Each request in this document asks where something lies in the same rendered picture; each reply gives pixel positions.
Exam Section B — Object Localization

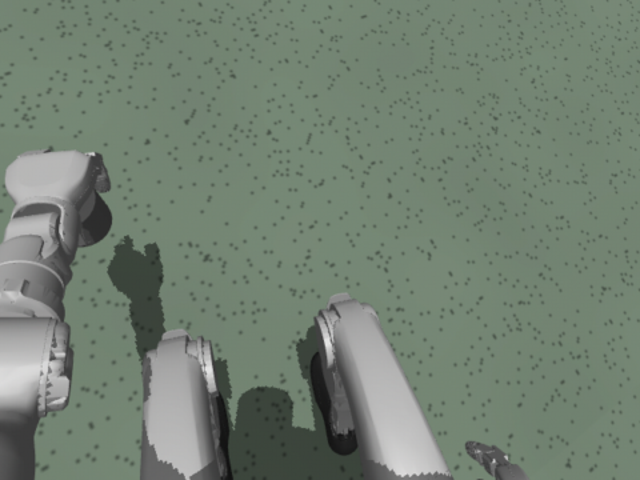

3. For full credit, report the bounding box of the left robot arm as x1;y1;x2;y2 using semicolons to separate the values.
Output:
0;196;81;480

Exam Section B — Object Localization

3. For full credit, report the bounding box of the left robot hand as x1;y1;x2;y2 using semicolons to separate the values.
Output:
5;149;111;247

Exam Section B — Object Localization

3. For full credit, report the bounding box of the mug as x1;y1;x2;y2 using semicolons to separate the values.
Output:
79;189;112;247

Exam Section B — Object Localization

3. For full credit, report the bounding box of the right robot foot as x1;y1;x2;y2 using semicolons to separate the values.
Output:
310;351;358;456

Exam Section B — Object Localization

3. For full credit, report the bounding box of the left robot foot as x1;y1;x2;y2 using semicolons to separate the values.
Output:
216;392;233;480

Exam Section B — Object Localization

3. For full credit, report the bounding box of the right robot hand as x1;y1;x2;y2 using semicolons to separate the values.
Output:
465;441;530;480

